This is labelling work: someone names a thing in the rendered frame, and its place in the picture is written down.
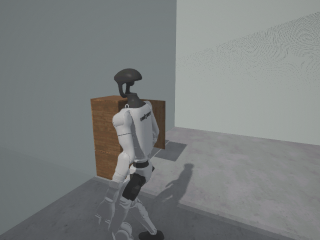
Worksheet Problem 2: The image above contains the left robot upper arm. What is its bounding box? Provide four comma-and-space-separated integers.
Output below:
112, 109, 135, 164

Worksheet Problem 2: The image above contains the left robot forearm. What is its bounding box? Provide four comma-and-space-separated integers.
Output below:
104, 153, 130, 204

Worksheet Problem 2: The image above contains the right robot upper arm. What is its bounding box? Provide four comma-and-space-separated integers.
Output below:
144, 101, 160, 139

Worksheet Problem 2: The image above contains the cupboard door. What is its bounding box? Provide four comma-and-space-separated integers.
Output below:
140, 99, 166, 149

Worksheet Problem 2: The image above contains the robot left shin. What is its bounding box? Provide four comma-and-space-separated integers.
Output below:
112, 230, 134, 240

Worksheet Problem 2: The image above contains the left robot hand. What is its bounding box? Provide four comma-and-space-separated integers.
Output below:
94, 200, 115, 231

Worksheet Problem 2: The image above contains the robot right shin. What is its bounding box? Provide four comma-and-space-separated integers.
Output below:
128, 197, 157, 235

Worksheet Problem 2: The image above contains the right robot forearm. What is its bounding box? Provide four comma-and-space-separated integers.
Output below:
147, 136, 158, 158

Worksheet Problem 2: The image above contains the robot shin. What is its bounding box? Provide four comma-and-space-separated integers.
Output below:
128, 197, 157, 235
112, 230, 134, 240

